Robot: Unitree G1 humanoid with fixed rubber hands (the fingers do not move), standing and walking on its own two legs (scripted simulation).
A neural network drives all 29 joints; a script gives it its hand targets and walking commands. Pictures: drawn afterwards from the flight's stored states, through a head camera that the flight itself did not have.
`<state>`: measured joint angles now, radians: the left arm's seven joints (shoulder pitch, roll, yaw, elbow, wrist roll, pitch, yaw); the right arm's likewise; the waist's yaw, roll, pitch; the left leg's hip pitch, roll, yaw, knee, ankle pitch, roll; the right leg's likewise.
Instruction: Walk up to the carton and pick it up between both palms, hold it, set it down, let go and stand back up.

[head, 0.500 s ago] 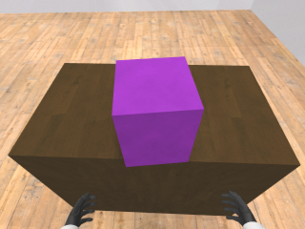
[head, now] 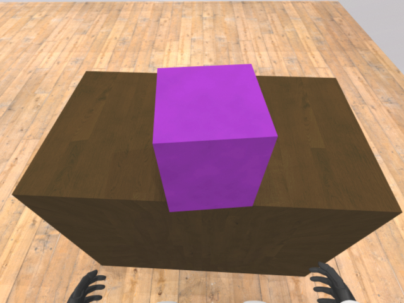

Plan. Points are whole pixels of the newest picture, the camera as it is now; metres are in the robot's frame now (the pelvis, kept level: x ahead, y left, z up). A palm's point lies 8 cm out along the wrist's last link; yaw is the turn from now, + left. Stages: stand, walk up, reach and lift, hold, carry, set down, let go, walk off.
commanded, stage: stand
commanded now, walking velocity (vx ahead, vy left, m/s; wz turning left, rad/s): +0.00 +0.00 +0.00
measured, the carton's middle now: (208, 141) +0.43 +0.01 +0.06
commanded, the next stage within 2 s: walk up in 1.20 s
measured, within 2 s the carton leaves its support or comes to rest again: neither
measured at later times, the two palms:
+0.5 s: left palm out of the picture +0.09 +0.28 -0.10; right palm out of the picture +0.10 -0.28 -0.09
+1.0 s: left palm out of the picture +0.06 +0.27 -0.10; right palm out of the picture +0.06 -0.28 -0.10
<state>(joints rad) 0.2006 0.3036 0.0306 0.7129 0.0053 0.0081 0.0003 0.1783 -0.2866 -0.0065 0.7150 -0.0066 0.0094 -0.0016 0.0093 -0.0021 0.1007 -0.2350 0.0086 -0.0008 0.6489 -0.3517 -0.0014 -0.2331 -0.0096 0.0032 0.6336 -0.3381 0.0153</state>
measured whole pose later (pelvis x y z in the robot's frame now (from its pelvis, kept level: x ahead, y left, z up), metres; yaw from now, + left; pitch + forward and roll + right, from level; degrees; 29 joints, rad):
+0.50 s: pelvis +0.00 +0.00 +0.01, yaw +0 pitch -4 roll +0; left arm 0.18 0.32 0.01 0.88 0.00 -0.01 0.00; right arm 0.15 -0.31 0.01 0.90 0.00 -0.01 0.00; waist 0.00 -0.01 0.10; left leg -0.15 0.01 0.00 0.49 -0.26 -0.01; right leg -0.15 -0.01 0.00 0.48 -0.25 0.01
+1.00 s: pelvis -0.01 +0.00 +0.02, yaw +0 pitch -4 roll +0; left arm 0.17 0.30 0.01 1.03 0.00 -0.01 0.01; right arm 0.15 -0.30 0.00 1.04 0.00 -0.02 -0.01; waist 0.00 0.00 0.08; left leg -0.12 0.01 0.00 0.38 -0.20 -0.01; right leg -0.12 -0.01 0.00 0.38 -0.19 0.01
